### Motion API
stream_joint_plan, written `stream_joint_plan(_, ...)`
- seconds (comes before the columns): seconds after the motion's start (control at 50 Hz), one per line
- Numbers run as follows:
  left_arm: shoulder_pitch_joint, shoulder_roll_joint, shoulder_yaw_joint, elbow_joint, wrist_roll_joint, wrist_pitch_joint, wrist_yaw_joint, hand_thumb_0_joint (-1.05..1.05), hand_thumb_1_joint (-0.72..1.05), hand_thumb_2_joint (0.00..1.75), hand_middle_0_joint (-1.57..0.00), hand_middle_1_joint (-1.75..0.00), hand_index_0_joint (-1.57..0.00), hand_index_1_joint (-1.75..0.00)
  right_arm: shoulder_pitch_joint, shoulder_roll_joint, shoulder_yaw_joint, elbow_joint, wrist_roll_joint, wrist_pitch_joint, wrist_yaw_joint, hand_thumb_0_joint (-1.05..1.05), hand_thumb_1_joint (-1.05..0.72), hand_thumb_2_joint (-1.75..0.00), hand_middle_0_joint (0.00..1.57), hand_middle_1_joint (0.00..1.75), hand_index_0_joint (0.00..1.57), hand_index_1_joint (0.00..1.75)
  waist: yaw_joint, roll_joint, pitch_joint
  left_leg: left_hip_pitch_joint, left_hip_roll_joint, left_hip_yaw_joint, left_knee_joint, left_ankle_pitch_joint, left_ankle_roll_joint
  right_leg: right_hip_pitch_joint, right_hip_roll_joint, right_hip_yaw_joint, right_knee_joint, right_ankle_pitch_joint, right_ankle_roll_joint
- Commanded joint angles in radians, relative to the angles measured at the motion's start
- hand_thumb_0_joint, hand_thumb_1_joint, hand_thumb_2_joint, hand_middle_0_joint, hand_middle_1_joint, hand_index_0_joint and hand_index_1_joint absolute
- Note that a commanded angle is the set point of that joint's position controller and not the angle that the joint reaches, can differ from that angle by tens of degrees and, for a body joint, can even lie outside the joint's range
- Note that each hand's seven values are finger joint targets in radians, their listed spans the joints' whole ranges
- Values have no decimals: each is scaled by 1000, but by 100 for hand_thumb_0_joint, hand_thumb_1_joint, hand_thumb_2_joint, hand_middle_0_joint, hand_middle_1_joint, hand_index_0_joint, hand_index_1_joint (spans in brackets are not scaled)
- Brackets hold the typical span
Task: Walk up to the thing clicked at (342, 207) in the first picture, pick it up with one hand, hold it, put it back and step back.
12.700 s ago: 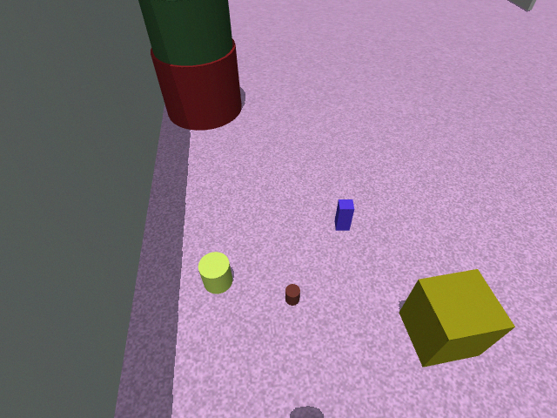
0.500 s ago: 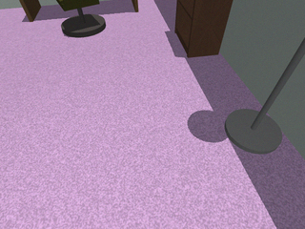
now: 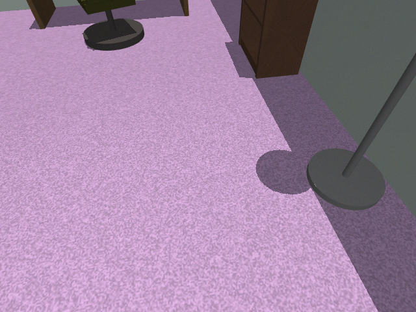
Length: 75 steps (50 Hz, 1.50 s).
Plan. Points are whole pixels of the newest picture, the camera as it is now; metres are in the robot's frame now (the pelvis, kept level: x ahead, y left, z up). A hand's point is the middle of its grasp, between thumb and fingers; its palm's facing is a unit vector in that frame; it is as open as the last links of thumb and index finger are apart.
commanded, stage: stand
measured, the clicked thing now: out of the picture -0.42 +1.02 -0.71
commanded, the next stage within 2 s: walk up in 0.16 s
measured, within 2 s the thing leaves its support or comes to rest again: neither
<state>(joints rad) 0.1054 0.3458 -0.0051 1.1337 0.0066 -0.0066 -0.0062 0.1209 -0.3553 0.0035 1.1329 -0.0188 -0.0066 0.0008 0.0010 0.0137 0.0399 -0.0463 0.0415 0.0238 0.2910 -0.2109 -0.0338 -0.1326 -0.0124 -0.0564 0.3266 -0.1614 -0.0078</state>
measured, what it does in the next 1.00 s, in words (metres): walks ahead, turning left: left foot, then right foot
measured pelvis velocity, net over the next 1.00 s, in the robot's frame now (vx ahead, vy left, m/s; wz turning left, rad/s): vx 0.23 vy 0.06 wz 0.56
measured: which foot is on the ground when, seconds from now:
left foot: down 0.00-0.20, up 0.22-0.46, down 0.48-0.88, up 0.90-1.00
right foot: down 0.00-0.48, up 0.50-0.84, down 0.86-1.00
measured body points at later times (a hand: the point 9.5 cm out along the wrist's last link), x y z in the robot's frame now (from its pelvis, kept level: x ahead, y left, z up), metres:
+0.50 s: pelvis +0.05 +0.07 -0.04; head +0.04 +0.10 +0.41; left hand +0.06 +0.42 -0.15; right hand +0.17 -0.27 -0.11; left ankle +0.08 +0.22 -0.75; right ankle +0.01 -0.10 -0.74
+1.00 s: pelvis +0.23 +0.06 -0.03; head +0.25 +0.06 +0.42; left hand +0.11 +0.37 -0.12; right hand +0.47 -0.19 -0.13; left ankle +0.15 +0.18 -0.68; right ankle +0.30 -0.04 -0.75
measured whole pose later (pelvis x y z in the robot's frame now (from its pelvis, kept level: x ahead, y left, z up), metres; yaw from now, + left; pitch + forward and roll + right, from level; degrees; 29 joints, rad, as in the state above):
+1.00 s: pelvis +0.23 +0.06 -0.03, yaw +32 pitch -2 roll +0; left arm 0.28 0.40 0.08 0.78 0.03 -0.01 -0.06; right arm 0.34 -0.46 -0.06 0.82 -0.02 -0.05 -0.03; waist 0.04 0.02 0.07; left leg -0.50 0.01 -0.04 1.15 -0.44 0.03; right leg -0.30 -0.07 -0.10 0.70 -0.37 -0.01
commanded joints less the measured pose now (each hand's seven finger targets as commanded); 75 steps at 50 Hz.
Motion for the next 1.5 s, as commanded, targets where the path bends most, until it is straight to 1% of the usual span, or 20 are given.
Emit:
stream_joint_plan(0.0, -47, 227, 48, -59, 1, -24, 15, 0, 90, 90, -20, -30, -20, -30, -31, -205, -39, -63, 4, -18, -11, 0, -90, -90, 20, 30, 20, 30, -3, -18, -63, -40, 109, -74, -51, 147, 41, 55, -132, 118, -37, 184, -18)
stream_joint_plan(0.12, -43, 219, 45, -59, -1, -26, 14, 0, 90, 90, -20, -30, -20, -30, -27, -207, -37, -60, 5, -20, -10, 0, -90, -90, 20, 30, 20, 30, 1, -16, -60, -42, 109, -76, -50, 143, 44, 53, -132, 120, -39, 181, -17)
stream_joint_plan(0.14, 34, 302, 117, -102, 12, -44, 1, 0, 90, 90, -20, -30, -20, -30, 21, -250, -82, -112, -5, -11, 12, 0, -90, -90, 20, 30, 20, 30, 45, -27, -109, -189, 34, -72, 83, -179, 99, 204, -81, 82, 13, -297, -44)
stream_joint_plan(0.22, 29, 355, 176, -239, 39, -49, -8, 0, 90, 90, -20, -30, -20, -30, -43, -252, -116, -277, -15, 17, 63, 0, -90, -90, 20, 30, 20, 30, 89, -126, 80, -608, 83, -52, 664, -224, 38, 82, -504, 378, -262, -554, -274)
stream_joint_plan(0.42, -91, 282, 179, -376, 64, -21, -48, 0, 90, 90, -20, -30, -20, -30, 364, -259, -181, -241, -7, -9, 72, 0, -90, -90, 20, 30, 20, 30, -97, 4, -37, -20, -20, 152, 366, -81, 19, -310, -218, -125, 252, -613, -103)
stream_joint_plan(0.46, -72, 146, 130, -422, 53, -5, -66, 0, 90, 90, -20, -30, -20, -30, 534, -407, -209, -225, -14, -15, 33, 0, -90, -90, 20, 30, 20, 30, -180, 430, 22, 75, 154, -358, 44, -544, 153, -631, -24, -157, 887, -565, -45)
stream_joint_plan(0.48, -84, 175, 122, -456, 41, -12, -69, 0, 90, 90, -20, -30, -20, -30, 392, -442, -190, -296, -6, -28, 30, 0, -90, -90, 20, 30, 20, 30, -106, 303, 62, -127, 338, -891, -219, -682, 264, -642, 2, 58, 934, -445, -24)
stream_joint_plan(0.5, -65, 280, 140, -443, 34, -15, -65, 0, 90, 90, -20, -30, -20, -30, 294, -484, -193, -334, 16, -37, 25, 0, -90, -90, 20, 30, 20, 30, -53, 138, 82, -205, 394, -966, -244, -760, 319, -594, -76, 162, 931, -386, -23)
stream_joint_plan(0.58, 135, 295, 163, -333, 19, 0, -64, 0, 90, 90, -20, -30, -20, -30, 228, -354, -146, -381, -1, -64, -1, 0, -90, -90, 20, 30, 20, 30, 33, 128, 16, -271, 189, -442, -10, -384, 229, -375, -102, 109, 715, -263, -9)
stream_joint_plan(0.74, 49, 273, 175, -449, 42, 5, -81, 0, 90, 90, -20, -30, -20, -30, 329, -381, -163, -415, -10, -97, -38, 0, -90, -90, 20, 30, 20, 30, -3, 95, 21, -259, 193, -437, 112, -184, 262, -358, -82, 90, 528, -204, -10)
stream_joint_plan(0.82, 271, 266, 187, -412, 36, -24, -61, 0, 90, 90, -20, -30, -20, -30, 235, -309, -129, -447, -12, -83, -49, 0, -90, -90, 20, 30, 20, 30, 134, 27, -49, -456, 54, -252, 462, 69, 170, 27, -22, 37, 256, -182, -27)
stream_joint_plan(0.86, 270, 426, 206, -438, 49, -43, -36, 0, 90, 90, -20, -30, -20, -30, 291, -193, -93, -474, 14, -80, -64, 0, -90, -90, 20, 30, 20, 30, 94, -399, -23, -775, -148, -51, 936, -375, 73, 96, -420, 684, -113, -388, -139)
stream_joint_plan(0.88, 160, 430, 198, -462, 32, -34, -40, 0, 90, 90, -20, -30, -20, -30, 283, -276, -118, -452, -1, -78, -78, 0, -90, -90, 20, 30, 20, 30, 46, -283, 10, -718, -44, -111, 1007, -361, 72, -27, -483, 755, -130, -371, -229)
stream_joint_plan(0.96, 157, 308, 152, -429, 23, -48, -20, 0, 90, 90, -20, -30, -20, -30, 299, -263, -115, -378, 11, -74, -25, 0, -90, -90, 20, 30, 20, 30, 15, -168, 85, -582, 33, -70, 799, -191, 62, -114, -292, 237, 41, 52, -213)
stream_joint_plan(1.08, 214, 318, 128, -430, 5, -48, 3, 0, 90, 90, -20, -30, -20, -30, 149, -210, -109, -434, 9, -47, 1, 0, -90, -90, 20, 30, 20, 30, 48, -173, -25, -464, -34, 20, 540, -112, 62, 27, -288, 59, 216, 626, -179)
stream_joint_plan(1.18, 174, 281, 91, -450, -25, -33, 11, 0, 90, 90, -20, -30, -20, -30, 249, -302, -146, -417, -5, -43, -10, 0, -90, -90, 20, 30, 20, 30, -53, 30, -159, 5, -17, -73, 305, 394, 178, -227, -181, -60, 635, 369, -41)
stream_joint_plan(1.22, 246, 234, 87, -463, -47, -10, 25, 0, 90, 90, -20, -30, -20, -30, 254, -395, -165, -472, 13, -42, -27, 0, -90, -90, 20, 30, 20, 30, -35, 180, -274, 126, 380, -582, 265, 865, 441, -446, -29, 32, 983, -507, 37)
stream_joint_plan(1.42, 375, 273, 131, -328, -16, -24, 58, 0, 90, 90, -20, -30, -20, -30, -34, -301, -140, -553, -12, 39, -6, 0, -90, -90, 20, 30, 20, 30, 89, 96, -155, -430, 53, -246, 500, 360, 206, -47, -26, -15, 338, -92, -13)
stream_joint_plan(1.46, 300, 489, 183, -378, 22, -33, 66, 0, 90, 90, -20, -30, -20, -30, -14, -206, -126, -588, -13, 54, -9, 0, -90, -90, 20, 30, 20, 30, 79, -290, -59, -680, -177, -179, 923, -410, 52, -133, -534, 619, 19, -7, -246)
stream_joint_plan(1.48, 185, 529, 182, -410, 22, -38, 76, 0, 90, 90, -20, -30, -20, -30, -15, -265, -148, -569, -22, 69, -19, 0, -90, -90, 20, 30, 20, 30, 51, -283, -25, -689, -109, -279, 1113, -442, 44, -207, -625, 773, -26, 41, -368)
